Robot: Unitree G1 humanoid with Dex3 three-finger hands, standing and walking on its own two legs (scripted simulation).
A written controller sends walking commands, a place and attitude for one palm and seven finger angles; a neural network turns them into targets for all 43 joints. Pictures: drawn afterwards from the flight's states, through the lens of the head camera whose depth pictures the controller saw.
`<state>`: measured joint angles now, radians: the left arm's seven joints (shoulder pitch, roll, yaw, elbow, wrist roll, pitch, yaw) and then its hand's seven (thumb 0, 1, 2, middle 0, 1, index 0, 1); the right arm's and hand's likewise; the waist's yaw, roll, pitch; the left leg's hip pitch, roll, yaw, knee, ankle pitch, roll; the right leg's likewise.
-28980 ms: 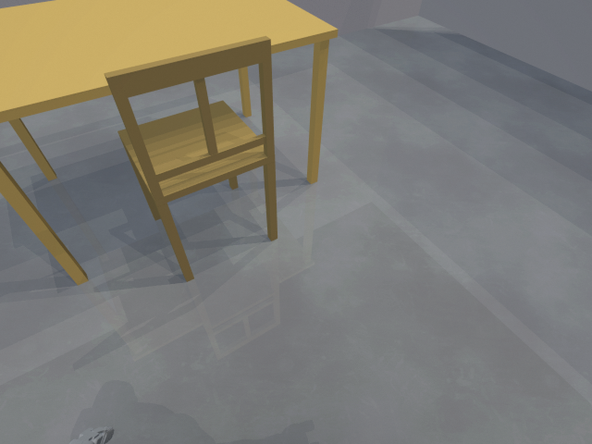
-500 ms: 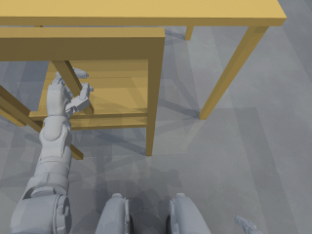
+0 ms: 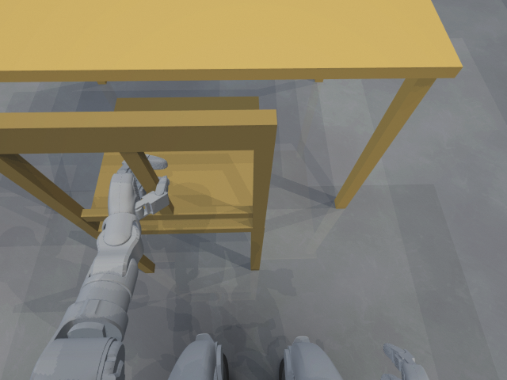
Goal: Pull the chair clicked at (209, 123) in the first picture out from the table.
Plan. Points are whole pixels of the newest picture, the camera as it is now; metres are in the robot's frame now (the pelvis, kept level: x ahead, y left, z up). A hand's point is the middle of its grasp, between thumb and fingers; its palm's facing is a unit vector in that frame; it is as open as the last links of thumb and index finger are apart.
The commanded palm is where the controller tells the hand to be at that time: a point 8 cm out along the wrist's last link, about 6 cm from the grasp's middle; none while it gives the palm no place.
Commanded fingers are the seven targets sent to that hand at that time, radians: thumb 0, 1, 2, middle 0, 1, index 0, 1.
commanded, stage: step backward, pulling the chair out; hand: left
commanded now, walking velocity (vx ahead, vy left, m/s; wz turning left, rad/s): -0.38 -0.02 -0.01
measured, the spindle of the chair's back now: (151, 184) +0.44 +0.18 -0.04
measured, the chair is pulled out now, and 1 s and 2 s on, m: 0.03 0.14 0.14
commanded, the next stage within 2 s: none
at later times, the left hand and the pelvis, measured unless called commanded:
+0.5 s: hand (175, 225) +0.35 +0.12 -0.02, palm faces -0.02 -0.99 -0.16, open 5.3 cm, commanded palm +0.34 +0.17 -0.02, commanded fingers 0.00 0.90 0.90 -0.50 -1.45 -0.50 -1.45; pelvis -0.03 +0.00 +0.04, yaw -3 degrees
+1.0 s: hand (195, 254) +0.30 +0.09 -0.02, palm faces -0.05 -0.98 -0.17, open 5.3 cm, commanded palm +0.31 +0.14 -0.02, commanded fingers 0.00 0.90 0.90 -0.50 -1.45 -0.50 -1.45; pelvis -0.06 -0.01 +0.05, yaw -2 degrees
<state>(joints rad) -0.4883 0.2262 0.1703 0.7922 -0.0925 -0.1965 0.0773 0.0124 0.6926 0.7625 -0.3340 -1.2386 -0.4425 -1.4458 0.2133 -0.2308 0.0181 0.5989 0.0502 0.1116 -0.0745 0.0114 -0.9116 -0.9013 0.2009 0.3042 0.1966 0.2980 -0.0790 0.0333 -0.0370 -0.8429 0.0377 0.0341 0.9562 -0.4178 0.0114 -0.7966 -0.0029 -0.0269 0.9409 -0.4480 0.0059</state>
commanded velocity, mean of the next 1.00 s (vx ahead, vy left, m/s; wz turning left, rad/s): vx -0.38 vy -0.04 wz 0.04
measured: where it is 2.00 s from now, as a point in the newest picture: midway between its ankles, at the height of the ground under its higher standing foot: outside the picture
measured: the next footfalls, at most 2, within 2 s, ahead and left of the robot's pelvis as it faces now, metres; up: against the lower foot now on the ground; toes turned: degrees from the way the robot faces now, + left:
none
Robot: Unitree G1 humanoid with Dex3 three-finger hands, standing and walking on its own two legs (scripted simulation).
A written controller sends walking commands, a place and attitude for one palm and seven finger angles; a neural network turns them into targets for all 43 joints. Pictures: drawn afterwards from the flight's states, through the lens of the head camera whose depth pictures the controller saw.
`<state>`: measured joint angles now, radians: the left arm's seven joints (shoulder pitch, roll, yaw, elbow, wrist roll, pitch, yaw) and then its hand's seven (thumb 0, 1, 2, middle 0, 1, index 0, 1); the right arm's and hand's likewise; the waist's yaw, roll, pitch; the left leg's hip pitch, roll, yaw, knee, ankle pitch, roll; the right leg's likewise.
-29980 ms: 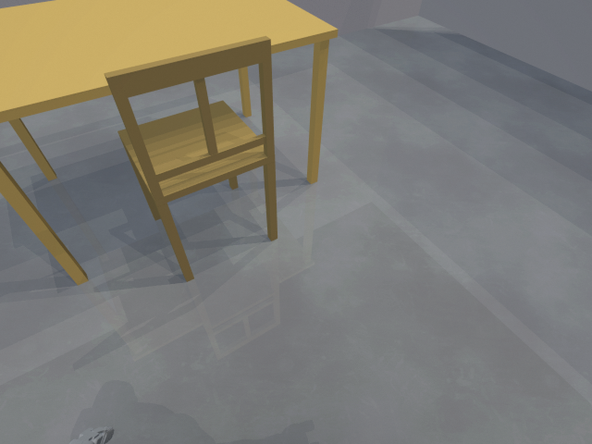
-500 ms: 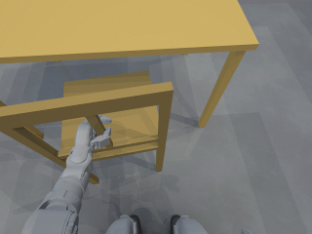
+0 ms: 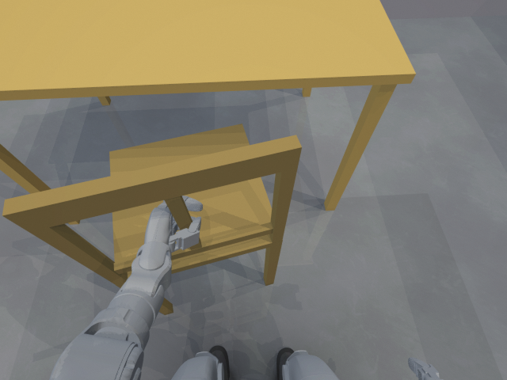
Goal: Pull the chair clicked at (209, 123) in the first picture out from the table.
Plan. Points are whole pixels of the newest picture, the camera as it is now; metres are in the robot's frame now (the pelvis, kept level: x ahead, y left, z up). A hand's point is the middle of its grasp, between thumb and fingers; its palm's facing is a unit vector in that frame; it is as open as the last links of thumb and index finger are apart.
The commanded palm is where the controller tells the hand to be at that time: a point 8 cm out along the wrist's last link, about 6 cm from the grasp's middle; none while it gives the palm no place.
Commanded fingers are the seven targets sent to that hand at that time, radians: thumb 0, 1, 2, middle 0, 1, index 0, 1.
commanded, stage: step backward, pulling the chair out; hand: left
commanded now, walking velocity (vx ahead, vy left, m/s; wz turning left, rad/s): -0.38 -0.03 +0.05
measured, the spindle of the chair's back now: (185, 223) +0.39 +0.13 -0.09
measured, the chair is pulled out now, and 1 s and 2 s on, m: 0.14 0.14 0.15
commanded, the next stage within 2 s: none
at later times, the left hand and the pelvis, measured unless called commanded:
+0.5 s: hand (192, 233) +0.36 +0.11 -0.07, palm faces -0.03 -0.98 -0.19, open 5.3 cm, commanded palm +0.36 +0.16 -0.06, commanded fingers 0.00 0.90 0.90 -0.50 -1.45 -0.50 -1.45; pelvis +0.00 +0.00 +0.00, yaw +0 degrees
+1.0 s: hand (192, 232) +0.36 +0.11 -0.07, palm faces -0.02 -0.98 -0.19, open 5.4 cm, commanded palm +0.36 +0.16 -0.06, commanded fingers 0.00 0.90 0.90 -0.50 -1.45 -0.50 -1.45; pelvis +0.00 -0.01 +0.00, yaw +0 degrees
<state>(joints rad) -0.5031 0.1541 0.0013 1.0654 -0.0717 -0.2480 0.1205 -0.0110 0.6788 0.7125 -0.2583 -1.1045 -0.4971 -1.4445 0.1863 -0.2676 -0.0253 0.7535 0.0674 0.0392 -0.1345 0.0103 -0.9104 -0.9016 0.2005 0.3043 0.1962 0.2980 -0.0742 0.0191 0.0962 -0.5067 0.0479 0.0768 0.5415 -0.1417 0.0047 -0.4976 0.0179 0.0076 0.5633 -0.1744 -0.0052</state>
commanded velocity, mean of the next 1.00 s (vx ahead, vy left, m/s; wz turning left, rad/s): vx -0.38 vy -0.01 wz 0.04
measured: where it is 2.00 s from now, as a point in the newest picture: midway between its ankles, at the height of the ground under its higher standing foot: outside the picture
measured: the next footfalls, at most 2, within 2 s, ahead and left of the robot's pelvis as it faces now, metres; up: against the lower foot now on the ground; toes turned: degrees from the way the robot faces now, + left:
none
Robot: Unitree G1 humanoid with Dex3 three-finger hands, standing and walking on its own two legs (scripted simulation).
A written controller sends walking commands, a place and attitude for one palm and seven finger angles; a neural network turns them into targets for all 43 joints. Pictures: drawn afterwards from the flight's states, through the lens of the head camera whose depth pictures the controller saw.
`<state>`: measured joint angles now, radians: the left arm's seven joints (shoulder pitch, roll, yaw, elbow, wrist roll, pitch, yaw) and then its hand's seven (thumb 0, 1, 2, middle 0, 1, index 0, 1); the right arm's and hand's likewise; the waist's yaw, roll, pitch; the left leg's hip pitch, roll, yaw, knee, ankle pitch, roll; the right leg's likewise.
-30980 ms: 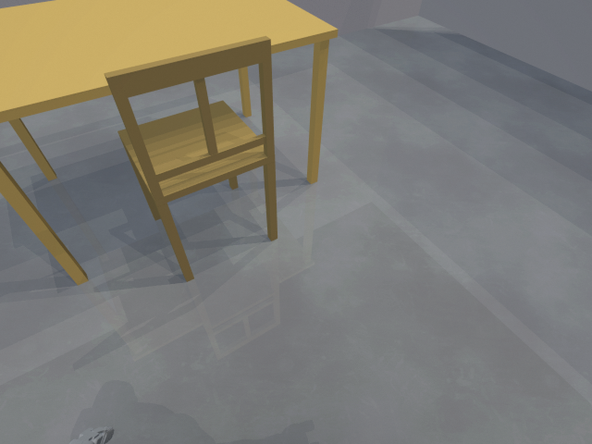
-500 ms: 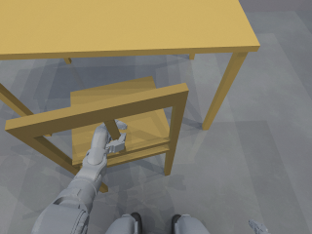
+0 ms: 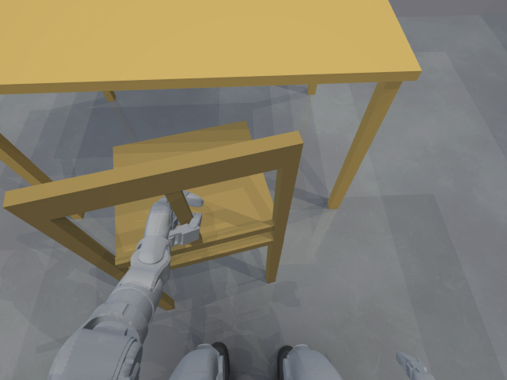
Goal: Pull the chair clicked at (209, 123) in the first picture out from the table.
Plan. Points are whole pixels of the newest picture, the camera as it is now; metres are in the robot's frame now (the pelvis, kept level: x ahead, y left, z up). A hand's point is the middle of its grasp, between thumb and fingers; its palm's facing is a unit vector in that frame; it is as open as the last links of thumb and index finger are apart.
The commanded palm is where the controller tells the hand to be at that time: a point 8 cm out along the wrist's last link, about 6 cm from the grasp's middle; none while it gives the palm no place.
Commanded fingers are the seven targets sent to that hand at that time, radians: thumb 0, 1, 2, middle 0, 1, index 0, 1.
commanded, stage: step backward, pulling the chair out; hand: left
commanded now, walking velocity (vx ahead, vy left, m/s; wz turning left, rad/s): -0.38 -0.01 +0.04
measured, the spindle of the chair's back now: (186, 218) +0.39 +0.14 -0.08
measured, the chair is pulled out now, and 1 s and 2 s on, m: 0.14 0.15 0.25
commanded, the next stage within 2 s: none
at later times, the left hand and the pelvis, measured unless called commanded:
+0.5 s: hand (193, 228) +0.37 +0.12 -0.06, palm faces -0.02 -0.98 -0.19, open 5.4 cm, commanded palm +0.36 +0.17 -0.06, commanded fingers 0.00 0.90 0.90 -0.50 -1.45 -0.50 -1.45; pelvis +0.00 +0.00 +0.00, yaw +0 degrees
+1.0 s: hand (192, 231) +0.36 +0.12 -0.06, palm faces -0.02 -0.98 -0.20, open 5.5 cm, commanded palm +0.35 +0.17 -0.06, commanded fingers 0.00 0.90 0.90 -0.50 -1.45 -0.50 -1.45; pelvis -0.01 -0.01 +0.00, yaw +0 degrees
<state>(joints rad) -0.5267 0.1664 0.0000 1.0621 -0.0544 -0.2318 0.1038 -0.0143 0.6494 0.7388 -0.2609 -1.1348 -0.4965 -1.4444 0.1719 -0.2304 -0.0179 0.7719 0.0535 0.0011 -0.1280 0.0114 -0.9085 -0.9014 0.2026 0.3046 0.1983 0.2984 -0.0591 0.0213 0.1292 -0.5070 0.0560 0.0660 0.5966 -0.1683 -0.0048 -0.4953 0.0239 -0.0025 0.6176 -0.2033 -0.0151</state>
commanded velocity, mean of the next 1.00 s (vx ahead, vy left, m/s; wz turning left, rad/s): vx -0.38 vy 0.00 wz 0.04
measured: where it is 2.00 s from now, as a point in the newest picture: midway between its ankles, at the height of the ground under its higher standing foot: outside the picture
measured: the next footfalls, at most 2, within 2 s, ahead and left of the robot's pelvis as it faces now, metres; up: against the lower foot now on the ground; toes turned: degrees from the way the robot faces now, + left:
left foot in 1.24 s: -0.04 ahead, +0.17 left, +0.00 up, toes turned +3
right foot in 1.86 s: -0.05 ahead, -0.08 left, +0.00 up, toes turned -1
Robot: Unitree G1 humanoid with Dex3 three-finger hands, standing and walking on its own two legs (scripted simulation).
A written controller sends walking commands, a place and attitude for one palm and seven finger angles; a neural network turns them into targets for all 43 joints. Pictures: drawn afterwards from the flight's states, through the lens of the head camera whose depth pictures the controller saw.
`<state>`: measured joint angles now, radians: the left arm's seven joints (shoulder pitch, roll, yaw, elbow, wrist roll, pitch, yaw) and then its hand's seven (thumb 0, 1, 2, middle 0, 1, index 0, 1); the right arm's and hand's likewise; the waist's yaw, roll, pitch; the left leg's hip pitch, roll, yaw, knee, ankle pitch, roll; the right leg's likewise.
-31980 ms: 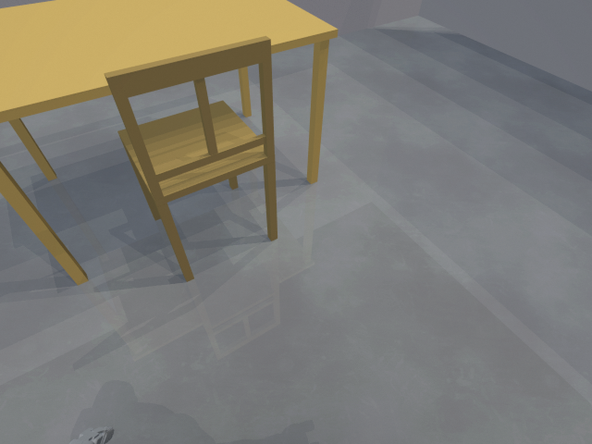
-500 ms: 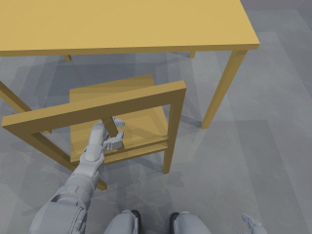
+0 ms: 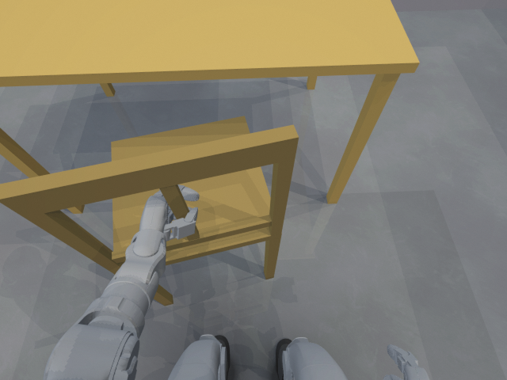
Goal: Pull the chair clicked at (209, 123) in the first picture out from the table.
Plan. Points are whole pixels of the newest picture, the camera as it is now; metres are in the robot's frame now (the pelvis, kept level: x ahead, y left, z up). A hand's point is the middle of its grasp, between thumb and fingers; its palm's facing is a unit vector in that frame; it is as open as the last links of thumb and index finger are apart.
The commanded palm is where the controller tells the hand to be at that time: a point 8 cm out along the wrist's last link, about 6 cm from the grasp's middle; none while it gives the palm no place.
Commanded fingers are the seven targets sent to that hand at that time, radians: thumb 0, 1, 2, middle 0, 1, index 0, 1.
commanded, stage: step backward, pulling the chair out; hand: left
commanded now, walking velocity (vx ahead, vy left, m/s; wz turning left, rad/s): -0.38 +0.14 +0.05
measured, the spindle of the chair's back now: (182, 213) +0.40 +0.15 -0.08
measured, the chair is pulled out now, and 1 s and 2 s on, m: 0.15 0.25 0.45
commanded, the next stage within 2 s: none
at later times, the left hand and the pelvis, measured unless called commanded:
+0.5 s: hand (181, 239) +0.34 +0.14 -0.06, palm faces -0.04 -0.98 -0.18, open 5.5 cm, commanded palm +0.33 +0.19 -0.05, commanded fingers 0.00 0.90 0.90 -0.50 -1.45 -0.50 -1.45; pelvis -0.03 +0.02 +0.01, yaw +1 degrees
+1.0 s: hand (171, 278) +0.27 +0.15 -0.06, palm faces -0.02 -0.98 -0.19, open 5.6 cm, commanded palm +0.26 +0.19 -0.05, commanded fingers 0.00 0.90 0.90 -0.50 -1.45 -0.50 -1.45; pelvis -0.10 +0.02 +0.02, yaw +0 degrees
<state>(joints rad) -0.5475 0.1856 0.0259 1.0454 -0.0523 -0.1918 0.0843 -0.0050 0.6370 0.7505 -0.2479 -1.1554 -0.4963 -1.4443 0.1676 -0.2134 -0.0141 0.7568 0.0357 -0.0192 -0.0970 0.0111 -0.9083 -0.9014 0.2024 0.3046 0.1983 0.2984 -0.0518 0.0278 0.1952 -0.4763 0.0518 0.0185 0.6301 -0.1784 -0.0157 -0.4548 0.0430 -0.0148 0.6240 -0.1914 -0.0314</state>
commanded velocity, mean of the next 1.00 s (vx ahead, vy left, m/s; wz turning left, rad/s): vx -0.38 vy -0.03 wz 0.01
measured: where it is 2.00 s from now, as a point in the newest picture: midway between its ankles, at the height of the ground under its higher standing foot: outside the picture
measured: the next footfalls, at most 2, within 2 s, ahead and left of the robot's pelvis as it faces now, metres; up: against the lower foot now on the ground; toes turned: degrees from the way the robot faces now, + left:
left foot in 0.24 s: -0.03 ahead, +0.18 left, +0.00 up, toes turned +3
right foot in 0.86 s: -0.04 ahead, -0.08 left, +0.00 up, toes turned -1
